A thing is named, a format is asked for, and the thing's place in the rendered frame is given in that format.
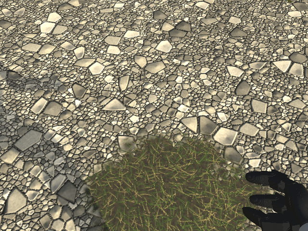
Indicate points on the right robot hand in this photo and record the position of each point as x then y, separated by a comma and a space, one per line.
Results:
291, 209

